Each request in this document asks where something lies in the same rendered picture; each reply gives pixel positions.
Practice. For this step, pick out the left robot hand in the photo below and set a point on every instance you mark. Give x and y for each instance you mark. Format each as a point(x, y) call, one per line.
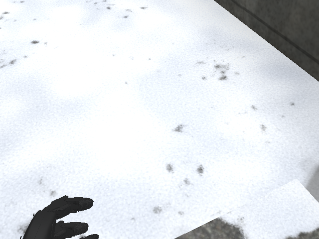
point(44, 226)

